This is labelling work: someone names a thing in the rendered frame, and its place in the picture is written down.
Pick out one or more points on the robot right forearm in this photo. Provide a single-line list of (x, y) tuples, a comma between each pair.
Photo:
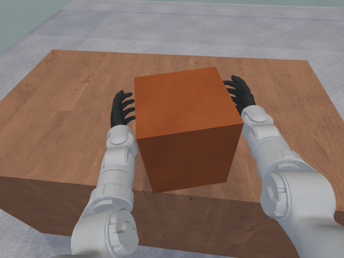
[(268, 147)]

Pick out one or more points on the robot right hand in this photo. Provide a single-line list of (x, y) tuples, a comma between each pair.
[(243, 98)]

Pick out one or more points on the robot left forearm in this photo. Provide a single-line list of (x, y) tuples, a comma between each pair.
[(116, 176)]

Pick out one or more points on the carton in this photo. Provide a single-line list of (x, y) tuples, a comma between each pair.
[(187, 128)]

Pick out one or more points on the robot right upper arm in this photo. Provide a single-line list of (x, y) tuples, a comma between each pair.
[(303, 204)]

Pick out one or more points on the robot left hand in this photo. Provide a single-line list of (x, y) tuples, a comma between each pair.
[(117, 113)]

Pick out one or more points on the pedestal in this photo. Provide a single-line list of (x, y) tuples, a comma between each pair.
[(53, 132)]

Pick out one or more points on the robot left upper arm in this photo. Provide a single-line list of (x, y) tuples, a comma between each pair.
[(107, 234)]

